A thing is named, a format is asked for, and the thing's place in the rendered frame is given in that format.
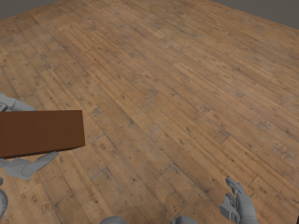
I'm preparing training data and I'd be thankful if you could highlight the right robot hand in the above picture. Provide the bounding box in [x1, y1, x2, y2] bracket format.
[220, 177, 258, 224]

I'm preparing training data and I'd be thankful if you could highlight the left robot hand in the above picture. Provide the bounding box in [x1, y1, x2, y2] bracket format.
[0, 92, 59, 180]

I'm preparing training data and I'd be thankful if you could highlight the sponge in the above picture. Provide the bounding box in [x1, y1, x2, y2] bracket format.
[0, 110, 86, 160]

